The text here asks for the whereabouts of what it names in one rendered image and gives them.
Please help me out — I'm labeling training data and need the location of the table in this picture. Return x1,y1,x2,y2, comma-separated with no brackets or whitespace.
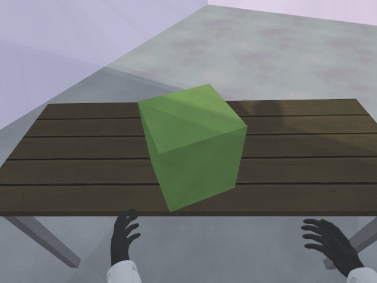
0,99,377,269

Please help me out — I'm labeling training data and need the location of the carton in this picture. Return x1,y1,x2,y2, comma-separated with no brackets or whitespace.
137,84,248,212

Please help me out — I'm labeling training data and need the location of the robot left forearm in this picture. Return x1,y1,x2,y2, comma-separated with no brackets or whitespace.
107,260,142,283

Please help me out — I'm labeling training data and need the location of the robot right hand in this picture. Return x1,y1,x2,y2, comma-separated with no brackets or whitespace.
301,219,364,277

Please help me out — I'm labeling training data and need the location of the robot left hand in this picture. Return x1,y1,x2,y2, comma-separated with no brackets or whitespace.
111,209,141,266

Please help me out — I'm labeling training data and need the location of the robot right forearm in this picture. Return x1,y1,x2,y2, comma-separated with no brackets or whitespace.
347,267,377,283

